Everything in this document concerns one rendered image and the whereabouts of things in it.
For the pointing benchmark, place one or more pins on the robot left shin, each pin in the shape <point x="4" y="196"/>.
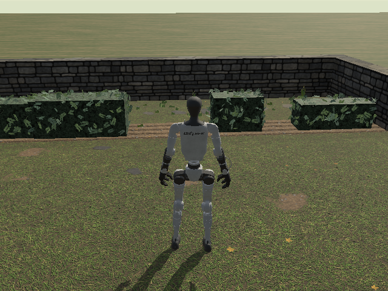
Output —
<point x="176" y="221"/>

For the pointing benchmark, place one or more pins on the robot left forearm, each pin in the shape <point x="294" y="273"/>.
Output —
<point x="165" y="162"/>

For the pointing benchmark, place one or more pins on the right robot upper arm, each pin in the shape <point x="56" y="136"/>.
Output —
<point x="213" y="128"/>

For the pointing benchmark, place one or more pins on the left robot upper arm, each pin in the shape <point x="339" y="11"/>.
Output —
<point x="175" y="128"/>

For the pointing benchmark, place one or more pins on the robot left thigh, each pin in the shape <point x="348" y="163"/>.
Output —
<point x="179" y="178"/>

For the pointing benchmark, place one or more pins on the robot right forearm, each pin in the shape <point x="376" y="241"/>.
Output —
<point x="222" y="163"/>

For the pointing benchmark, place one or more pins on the left robot hand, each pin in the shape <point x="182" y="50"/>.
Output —
<point x="162" y="177"/>

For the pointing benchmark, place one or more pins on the right robot hand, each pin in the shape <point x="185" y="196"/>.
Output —
<point x="227" y="180"/>

